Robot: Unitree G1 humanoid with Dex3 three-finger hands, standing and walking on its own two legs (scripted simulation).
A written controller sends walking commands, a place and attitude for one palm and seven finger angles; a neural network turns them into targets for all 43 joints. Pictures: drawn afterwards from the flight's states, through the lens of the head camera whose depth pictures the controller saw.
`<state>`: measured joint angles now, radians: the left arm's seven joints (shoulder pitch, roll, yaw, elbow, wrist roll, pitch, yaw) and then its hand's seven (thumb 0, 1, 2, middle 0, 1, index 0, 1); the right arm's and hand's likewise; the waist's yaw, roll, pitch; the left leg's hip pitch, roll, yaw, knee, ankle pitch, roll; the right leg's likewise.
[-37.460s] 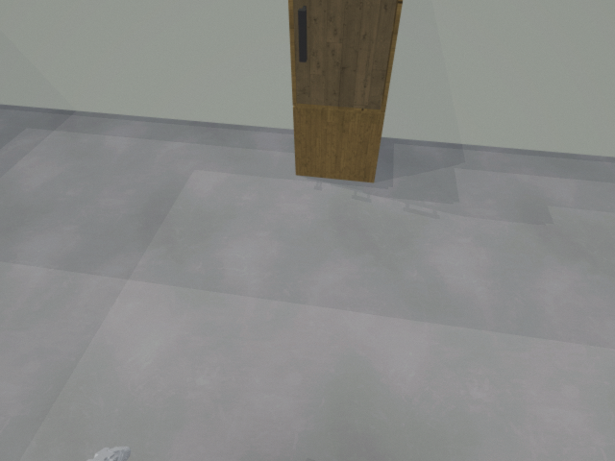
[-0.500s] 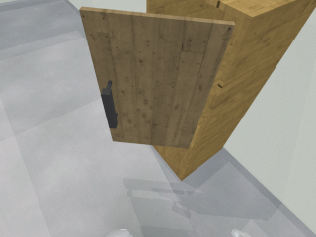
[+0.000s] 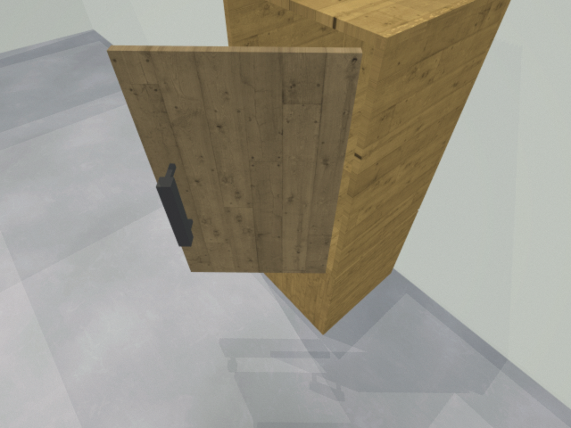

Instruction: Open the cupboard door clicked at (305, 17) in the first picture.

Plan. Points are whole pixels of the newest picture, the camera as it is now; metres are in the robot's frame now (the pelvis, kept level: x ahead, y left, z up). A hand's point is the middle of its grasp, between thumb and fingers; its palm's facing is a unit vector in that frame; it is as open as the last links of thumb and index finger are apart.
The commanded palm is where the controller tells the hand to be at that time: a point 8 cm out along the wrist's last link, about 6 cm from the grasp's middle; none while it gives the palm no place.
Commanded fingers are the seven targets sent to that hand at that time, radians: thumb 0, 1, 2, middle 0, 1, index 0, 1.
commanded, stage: come to a stop and stand still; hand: left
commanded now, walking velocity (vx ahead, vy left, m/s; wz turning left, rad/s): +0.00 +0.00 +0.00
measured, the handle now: (179, 206) +0.52 +0.24 -0.04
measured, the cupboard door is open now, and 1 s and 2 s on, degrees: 48 48 48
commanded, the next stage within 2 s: look again from close up in 1.34 s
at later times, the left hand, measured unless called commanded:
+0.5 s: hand out of the picture +0.03 +0.26 -0.14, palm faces -0.01 -0.96 -0.29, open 7.3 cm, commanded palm none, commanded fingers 0.00 0.90 0.90 -0.20 -0.30 -0.20 -0.30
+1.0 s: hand out of the picture -0.03 +0.26 -0.16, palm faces -0.04 -0.98 -0.21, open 7.3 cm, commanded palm none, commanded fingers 0.00 0.90 0.90 -0.20 -0.30 -0.20 -0.30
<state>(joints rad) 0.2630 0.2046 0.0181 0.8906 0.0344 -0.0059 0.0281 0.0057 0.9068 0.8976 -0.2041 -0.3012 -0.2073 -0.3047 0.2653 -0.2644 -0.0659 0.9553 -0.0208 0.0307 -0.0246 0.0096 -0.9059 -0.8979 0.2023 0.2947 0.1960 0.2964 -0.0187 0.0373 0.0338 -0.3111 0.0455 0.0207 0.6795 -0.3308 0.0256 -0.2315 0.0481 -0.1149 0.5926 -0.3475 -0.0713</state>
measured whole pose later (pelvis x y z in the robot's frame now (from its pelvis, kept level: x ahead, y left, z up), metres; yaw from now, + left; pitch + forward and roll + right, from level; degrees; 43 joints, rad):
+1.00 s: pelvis -0.03 +0.07 +0.02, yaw -1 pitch -2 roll -1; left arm 0.29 0.22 -0.02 1.11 0.03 0.00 0.03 0.00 0.91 0.90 -0.20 -0.30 -0.20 -0.30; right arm 0.22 -0.22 0.00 1.14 -0.01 0.00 -0.01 0.01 -0.90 -0.90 0.20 0.29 0.20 0.30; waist 0.01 -0.03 0.02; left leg -0.18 -0.06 0.09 0.36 -0.15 0.10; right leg -0.16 -0.05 -0.05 0.37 -0.18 0.04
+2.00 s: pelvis -0.01 +0.05 +0.02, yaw -2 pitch -2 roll +0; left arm 0.24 0.22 -0.01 1.11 0.03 -0.02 0.03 0.00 0.91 0.90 -0.20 -0.30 -0.20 -0.30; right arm 0.20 -0.23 -0.01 1.15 -0.01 -0.02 -0.01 0.01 -0.90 -0.90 0.20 0.29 0.20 0.30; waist 0.00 -0.02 0.02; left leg -0.15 -0.04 0.10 0.33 -0.16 0.07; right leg -0.13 -0.03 -0.04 0.35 -0.18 0.02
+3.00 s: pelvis -0.03 +0.02 -0.08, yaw +0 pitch +17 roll -2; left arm 0.26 0.30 0.38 0.25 -0.39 -0.46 -0.48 0.00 0.03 0.52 -0.26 -0.86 -0.27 -0.87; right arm 0.26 -0.27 -0.02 0.61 0.04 -0.24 -0.07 0.02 -0.90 -0.90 0.21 0.30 0.20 0.30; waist 0.00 0.03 -0.15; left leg -0.97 0.03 0.02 1.18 -0.50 0.03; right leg -0.91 0.02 -0.11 1.14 -0.53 -0.05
